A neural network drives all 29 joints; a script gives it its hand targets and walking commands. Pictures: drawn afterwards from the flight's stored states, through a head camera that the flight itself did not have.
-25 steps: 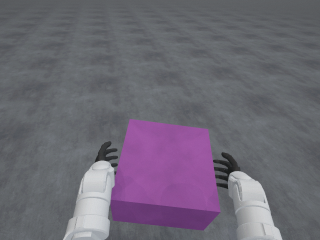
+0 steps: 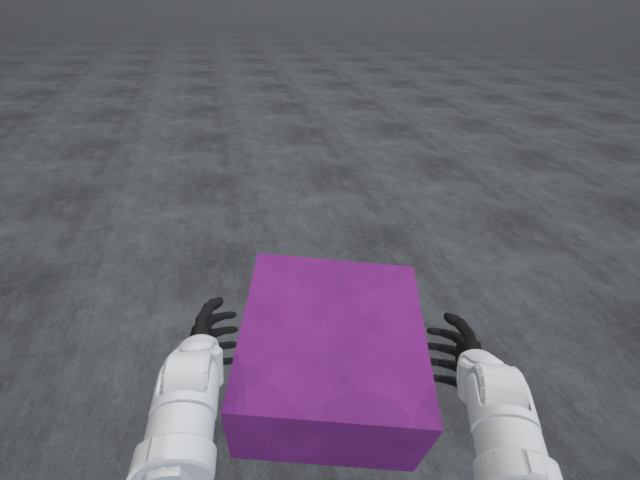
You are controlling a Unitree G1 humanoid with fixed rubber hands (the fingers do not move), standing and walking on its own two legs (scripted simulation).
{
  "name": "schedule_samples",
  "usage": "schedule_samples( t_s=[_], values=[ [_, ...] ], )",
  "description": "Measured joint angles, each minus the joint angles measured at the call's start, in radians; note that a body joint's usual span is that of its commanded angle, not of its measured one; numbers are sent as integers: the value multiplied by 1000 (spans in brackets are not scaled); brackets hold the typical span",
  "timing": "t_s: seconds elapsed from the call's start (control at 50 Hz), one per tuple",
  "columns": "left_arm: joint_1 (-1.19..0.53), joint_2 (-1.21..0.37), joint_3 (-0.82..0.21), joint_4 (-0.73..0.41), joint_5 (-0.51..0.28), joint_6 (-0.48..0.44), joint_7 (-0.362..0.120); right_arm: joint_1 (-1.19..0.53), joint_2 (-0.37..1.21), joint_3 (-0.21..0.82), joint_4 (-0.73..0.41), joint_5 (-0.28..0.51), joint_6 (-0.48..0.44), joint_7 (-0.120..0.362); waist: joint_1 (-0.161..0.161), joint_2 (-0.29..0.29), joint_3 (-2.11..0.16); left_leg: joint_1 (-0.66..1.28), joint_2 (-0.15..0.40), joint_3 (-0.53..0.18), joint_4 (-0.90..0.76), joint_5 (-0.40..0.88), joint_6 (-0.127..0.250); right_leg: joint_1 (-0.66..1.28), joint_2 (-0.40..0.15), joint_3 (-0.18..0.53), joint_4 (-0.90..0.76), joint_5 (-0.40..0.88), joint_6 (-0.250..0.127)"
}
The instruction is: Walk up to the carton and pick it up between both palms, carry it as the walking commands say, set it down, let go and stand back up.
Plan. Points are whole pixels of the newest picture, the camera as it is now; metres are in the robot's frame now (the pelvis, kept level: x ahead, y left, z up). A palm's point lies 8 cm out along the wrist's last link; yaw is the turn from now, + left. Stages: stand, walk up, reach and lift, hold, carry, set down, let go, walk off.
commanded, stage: reach and lift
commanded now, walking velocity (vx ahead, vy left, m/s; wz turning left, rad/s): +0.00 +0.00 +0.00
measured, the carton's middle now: (329, 354) +0.37 +0.00 -0.02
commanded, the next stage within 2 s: hold in 0.54 s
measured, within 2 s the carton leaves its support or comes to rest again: neither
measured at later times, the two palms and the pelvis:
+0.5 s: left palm (208, 345) +0.31 +0.16 +0.06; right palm (469, 370) +0.30 -0.18 +0.04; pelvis +0.01 +0.00 +0.00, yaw +0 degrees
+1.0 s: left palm (202, 353) +0.30 +0.17 +0.06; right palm (470, 369) +0.29 -0.18 +0.05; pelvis +0.00 +0.00 +0.00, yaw +0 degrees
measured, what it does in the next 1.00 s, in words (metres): stands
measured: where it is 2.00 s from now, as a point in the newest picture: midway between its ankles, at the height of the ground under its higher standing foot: outside the picture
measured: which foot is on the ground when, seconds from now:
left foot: down 0.00-1.00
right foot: down 0.00-1.00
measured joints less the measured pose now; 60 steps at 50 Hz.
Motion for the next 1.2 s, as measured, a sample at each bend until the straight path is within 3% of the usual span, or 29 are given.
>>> schedule_samples(
  t_s=[0.34,0.56,0.72,0.82,1.04,1.08,1.14,1.2],
  values=[
    [3,0,-25,-41,-1,33,3,12,0,0,3,0,-27,0,0,1,0,3,0,0,-10,-6,1,0,0,0,-4,-8,1],
    [41,-5,-44,-88,-4,53,7,56,0,37,-48,0,6,0,0,5,0,9,0,0,-21,4,1,0,-1,0,-4,-4,1],
    [48,-6,-43,-91,-3,47,4,57,0,40,-51,0,11,0,0,5,0,9,0,0,-21,14,1,1,-1,1,-4,6,2],
    [48,-7,-16,-61,9,18,-26,57,0,40,-51,0,9,0,0,2,0,9,0,0,-21,16,1,1,-1,1,-5,8,0],
    [48,-7,-17,-70,7,3,-26,46,1,35,-49,0,-19,0,0,-4,0,9,0,0,-21,11,1,1,-1,1,-5,3,-2],
    [48,-8,-28,-73,-7,6,1,44,1,35,-48,0,-19,-1,0,0,4,7,0,0,-7,5,-2,1,0,0,6,-2,2],
    [47,-12,-79,-95,-65,38,114,43,1,35,-58,0,1,-13,0,20,6,-6,0,0,77,-42,-4,2,3,-1,63,-36,10],
    [48,-22,-103,-134,-91,76,147,43,1,36,-88,0,33,-46,0,41,6,-18,0,1,149,-89,-2,1,6,-1,110,-69,14]
  ],
)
